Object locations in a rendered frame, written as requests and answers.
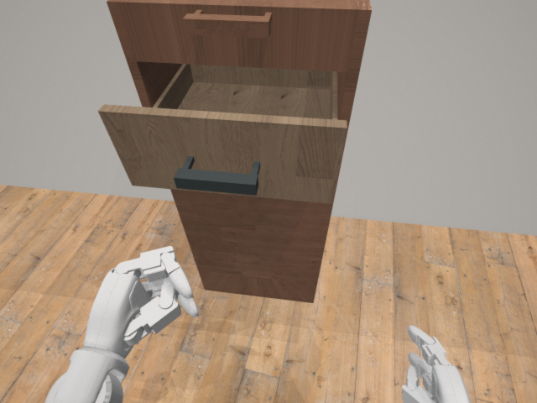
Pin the drawer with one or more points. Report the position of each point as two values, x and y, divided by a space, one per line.
227 117

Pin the handle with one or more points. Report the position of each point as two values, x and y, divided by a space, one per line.
208 180
227 25

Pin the robot right hand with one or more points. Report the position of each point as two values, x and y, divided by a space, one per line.
443 382

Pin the cabinet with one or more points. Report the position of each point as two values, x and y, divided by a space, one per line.
249 245

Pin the robot left forearm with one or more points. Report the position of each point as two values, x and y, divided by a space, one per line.
94 376

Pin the robot left hand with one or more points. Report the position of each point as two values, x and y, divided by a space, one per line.
112 325

